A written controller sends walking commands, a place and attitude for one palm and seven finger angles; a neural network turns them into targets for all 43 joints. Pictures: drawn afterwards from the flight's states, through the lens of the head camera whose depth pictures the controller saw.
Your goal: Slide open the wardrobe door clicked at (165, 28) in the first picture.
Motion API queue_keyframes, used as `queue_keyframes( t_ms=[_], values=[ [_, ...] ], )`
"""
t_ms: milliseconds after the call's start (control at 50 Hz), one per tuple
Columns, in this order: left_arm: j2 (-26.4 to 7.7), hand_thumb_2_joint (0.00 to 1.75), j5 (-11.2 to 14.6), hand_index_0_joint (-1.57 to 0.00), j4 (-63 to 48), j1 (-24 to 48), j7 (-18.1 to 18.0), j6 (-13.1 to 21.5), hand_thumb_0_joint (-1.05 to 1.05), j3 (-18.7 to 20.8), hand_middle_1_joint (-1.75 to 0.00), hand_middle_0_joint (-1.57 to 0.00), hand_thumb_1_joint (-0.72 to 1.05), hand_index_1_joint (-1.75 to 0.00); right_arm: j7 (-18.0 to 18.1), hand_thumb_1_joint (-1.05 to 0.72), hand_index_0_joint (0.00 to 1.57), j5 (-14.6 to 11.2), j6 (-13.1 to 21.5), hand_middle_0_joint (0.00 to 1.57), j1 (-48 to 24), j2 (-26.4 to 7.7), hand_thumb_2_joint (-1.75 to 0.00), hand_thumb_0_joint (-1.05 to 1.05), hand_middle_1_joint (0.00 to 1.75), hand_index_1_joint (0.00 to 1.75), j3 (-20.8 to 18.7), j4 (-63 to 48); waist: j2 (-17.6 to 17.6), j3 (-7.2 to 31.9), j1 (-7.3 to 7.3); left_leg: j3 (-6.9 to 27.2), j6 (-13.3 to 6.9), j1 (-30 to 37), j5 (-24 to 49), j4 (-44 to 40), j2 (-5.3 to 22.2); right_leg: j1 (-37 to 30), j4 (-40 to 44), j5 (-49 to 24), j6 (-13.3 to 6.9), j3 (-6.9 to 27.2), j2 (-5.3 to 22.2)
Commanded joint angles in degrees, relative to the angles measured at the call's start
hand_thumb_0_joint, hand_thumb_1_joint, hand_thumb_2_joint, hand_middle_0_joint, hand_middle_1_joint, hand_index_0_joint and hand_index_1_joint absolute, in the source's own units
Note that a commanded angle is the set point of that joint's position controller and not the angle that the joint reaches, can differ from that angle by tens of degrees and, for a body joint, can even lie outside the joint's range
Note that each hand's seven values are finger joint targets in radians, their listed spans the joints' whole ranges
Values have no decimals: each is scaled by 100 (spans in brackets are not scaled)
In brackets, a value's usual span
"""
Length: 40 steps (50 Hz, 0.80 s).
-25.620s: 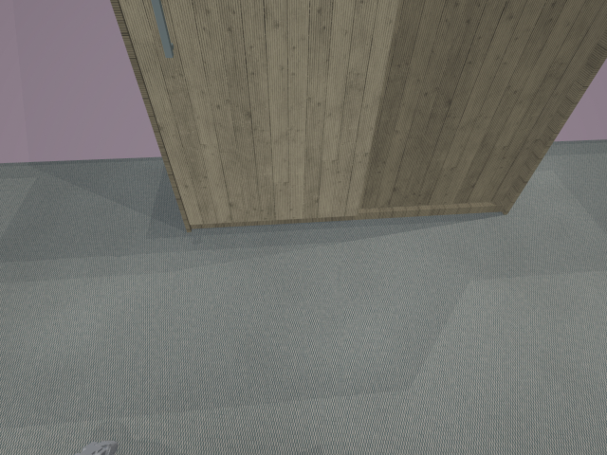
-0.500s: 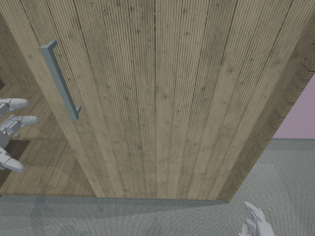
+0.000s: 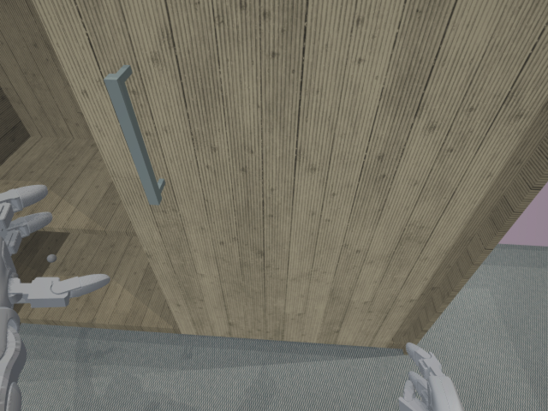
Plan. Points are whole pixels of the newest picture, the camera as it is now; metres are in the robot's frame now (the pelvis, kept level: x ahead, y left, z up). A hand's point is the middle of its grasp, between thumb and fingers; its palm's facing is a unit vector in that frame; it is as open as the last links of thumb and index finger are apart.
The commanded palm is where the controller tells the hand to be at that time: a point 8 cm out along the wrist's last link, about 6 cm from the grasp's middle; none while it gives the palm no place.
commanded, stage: draw the hand back to the body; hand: left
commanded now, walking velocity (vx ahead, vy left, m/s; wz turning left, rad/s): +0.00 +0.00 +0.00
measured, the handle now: (141, 142) +0.48 +0.30 +0.15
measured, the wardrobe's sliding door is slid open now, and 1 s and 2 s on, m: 0.64 0.64 0.64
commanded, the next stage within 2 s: step back with the hand held close in 0.82 s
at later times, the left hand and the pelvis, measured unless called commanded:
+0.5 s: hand (102, 264) +0.22 +0.24 +0.15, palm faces +0.41 -0.83 -0.39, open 8.3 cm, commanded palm +0.17 +0.28 +0.17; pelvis +0.03 -0.02 +0.00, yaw -1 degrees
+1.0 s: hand (114, 262) +0.23 +0.22 +0.16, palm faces +0.42 -0.81 -0.41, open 7.4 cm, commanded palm +0.18 +0.26 +0.18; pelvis +0.04 -0.04 +0.00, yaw +0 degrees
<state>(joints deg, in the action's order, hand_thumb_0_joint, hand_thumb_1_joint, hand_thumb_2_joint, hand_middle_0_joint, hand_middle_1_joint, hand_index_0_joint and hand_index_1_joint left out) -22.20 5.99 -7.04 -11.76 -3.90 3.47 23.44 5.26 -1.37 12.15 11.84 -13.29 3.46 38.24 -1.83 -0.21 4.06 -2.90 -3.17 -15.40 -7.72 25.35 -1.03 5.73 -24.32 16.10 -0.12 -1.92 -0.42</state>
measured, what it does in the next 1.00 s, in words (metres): shifts its weight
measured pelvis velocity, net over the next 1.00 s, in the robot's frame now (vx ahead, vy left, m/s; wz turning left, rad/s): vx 0.04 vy -0.04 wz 0.00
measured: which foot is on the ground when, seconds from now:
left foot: down 0.00-1.00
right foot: down 0.00-1.00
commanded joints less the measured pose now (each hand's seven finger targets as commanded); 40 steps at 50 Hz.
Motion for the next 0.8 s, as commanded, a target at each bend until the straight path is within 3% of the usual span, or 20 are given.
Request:
queue_keyframes(
  t_ms=[0, 60, 80, 160, 180, 260, 280, 300, 320, 360, 380, 400, 420, 500, 560, 580, 600, 720, 760, 780],
  values=[
    [-1365, 53, -140, -23, -1594, 953, -366, 431, 0, 492, -75, -23, 14, -75, 78, -90, 20, 43, 139, 20, -689, -840, -90, 0, 30, 30, -386, -841, -591, 691, -67, 771, 210, 1378, -982, -865, 403, 655, 570, -297, -180, 146, -22],
    [-1295, 58, -167, -22, -1742, 542, -372, 413, 0, 466, -68, -22, 25, -68, 59, -90, 20, 80, 37, 20, -758, -817, -90, 0, 30, 30, -389, -848, -374, 695, -15, 685, 209, 1467, -467, -830, 387, 466, 661, -533, -181, 109, -38],
    [-1107, 60, -139, -22, -1745, 364, -366, 373, 0, 316, -66, -22, 28, -66, 48, -90, 20, 74, -3, 20, -796, -753, -90, 0, 30, 30, -390, -880, -363, 514, -38, 619, 200, 1446, -360, -811, 392, 471, 682, -520, -170, 125, -16],
    [-1246, 67, -160, -22, -1937, -56, -346, 351, 0, 499, -58, -22, 43, -58, 7, -90, 20, 111, -113, 20, -810, -776, -90, 0, 30, 30, -421, -933, -193, 618, 44, 482, 183, 1511, 137, -713, 349, 313, 771, -775, -167, 99, -24],
    [-989, 69, -131, -22, -2019, -220, -324, 321, 0, 282, -55, -22, 47, -55, -13, -90, 20, 96, -145, 20, -841, -701, -90, 0, 30, 30, -413, -975, -331, 454, 11, 449, 192, 1500, 250, -687, 361, 320, 742, -782, -162, 107, 4],
    [-1088, 76, -147, -21, -2310, -341, -299, 325, 0, 318, -47, -21, 61, -47, -31, -90, 20, 114, -195, 20, -872, -719, -90, 0, 30, 30, -413, -1018, -273, 411, 31, 410, 182, 1570, 250, -689, 330, 366, 864, -807, -141, 104, -25],
    [-909, 78, -117, -21, -2421, -549, -296, 317, 0, 186, -45, -21, 65, -45, -36, -90, 20, 118, -213, 20, -850, -670, -90, 0, 30, 30, -424, -1054, -347, 388, -1, 391, 179, 1584, 392, -649, 343, 310, 794, -871, -144, 111, 6],
    [-1045, 80, -127, -21, -2521, -499, -296, 316, 0, 285, -43, -21, 68, -43, -45, -90, 20, 129, -227, 20, -866, -698, -90, 0, 30, 30, -414, -1065, -322, 441, 31, 378, 177, 1600, 386, -640, 311, 337, 848, -903, -132, 115, -4],
    [-941, 81, -123, -21, -2625, -622, -292, 319, 0, 206, -41, -21, 72, -41, -47, -90, 20, 131, -239, 20, -860, -655, -90, 0, 30, 30, -427, -1086, -289, 437, 7, 359, 172, 1614, 504, -600, 318, 295, 806, -975, -133, 103, 0],
    [-1064, 85, -113, -20, -2647, -874, -275, 309, 0, 321, -36, -20, 79, -36, -43, -90, 20, 145, -263, 20, -872, -686, -90, 0, 30, 30, -437, -1097, -92, 437, 54, 301, 136, 1600, 647, -537, 282, 273, 892, -1177, -116, 110, -1],
    [-861, 87, -76, -20, -2663, -1047, -259, 288, 0, 177, -34, -20, 83, -34, -46, -90, 20, 136, -294, 20, -863, -630, -90, 0, 30, 30, -439, -1123, -91, 387, 29, 266, 128, 1575, 714, -510, 286, 229, 816, -1261, -102, 122, 36],
    [-970, 88, -101, -20, -2890, -887, -252, 306, 0, 216, -32, -20, 86, -32, -51, -90, 20, 143, -304, 20, -896, -648, -90, 0, 30, 30, -434, -1147, -201, 468, 35, 230, 120, 1638, 742, -467, 246, 275, 863, -1345, -90, 137, 30],
    [-866, 90, -79, -20, -2811, -1061, -245, 284, 0, 152, -30, -20, 90, -30, -46, -90, 20, 145, -322, 20, -895, -602, -90, 0, 30, 30, -429, -1134, -197, 342, 22, 216, 119, 1589, 711, -457, 255, 297, 841, -1312, -81, 131, 44],
    [-1053, 90, -80, -20, -2785, -900, -248, 269, 0, 342, -30, -20, 90, -30, 1, -90, 20, 155, -404, 20, -888, -621, -90, 0, 30, 30, -442, -1115, -1, 386, 30, 144, 78, 1595, 890, -372, 201, 291, 887, -1680, -49, 153, 57],
    [-1026, 90, -66, -20, -2643, -924, -220, 226, 0, 305, -30, -20, 90, -30, 19, -90, 20, 143, -455, 20, -940, -602, -90, 0, 30, 30, -439, -1099, -7, 335, 40, 102, 50, 1619, 920, -339, 190, 308, 940, -1821, -21, 192, 85],
    [-861, 90, -49, -20, -2642, -984, -215, 213, 0, 170, -30, -20, 90, -30, 25, -90, 20, 139, -473, 20, -921, -563, -90, 0, 30, 30, -438, -1113, -159, 319, 10, 77, 56, 1628, 922, -337, 195, 259, 866, -1838, -17, 192, 120],
    [-968, 90, -71, -20, -2747, -844, -221, 234, 0, 221, -30, -20, 90, -30, 20, -90, 20, 149, -467, 20, -937, -589, -90, 0, 30, 30, -427, -1112, -201, 387, 27, 96, 60, 1659, 942, -336, 166, 278, 900, -1860, -18, 190, 94],
    [-969, 90, -46, -20, -2683, -959, -226, 235, 0, 235, -30, -20, 90, -30, 41, -90, 20, 161, -469, 20, -961, -558, -90, 0, 30, 30, -439, -1111, 91, 411, 46, 96, 33, 1658, 951, -337, 160, 211, 880, -1958, 21, 195, 119],
    [-1046, 90, -51, -20, -2646, -949, -212, 244, 0, 301, -30, -20, 90, -30, 41, -90, 20, 163, -473, 20, -971, -589, -90, 0, 30, 30, -441, -1091, 112, 403, 68, 77, 31, 1650, 983, -337, 141, 191, 949, -2079, 31, 204, 113],
    [-910, 90, -35, -20, -2609, -1040, -204, 236, 0, 200, -30, -20, 90, -30, 43, -90, 20, 150, -489, 20, -982, -543, -90, 0, 30, 30, -440, -1103, 4, 313, 42, 40, 24, 1623, 986, -324, 151, 188, 891, -2151, 44, 233, 151]
  ],
)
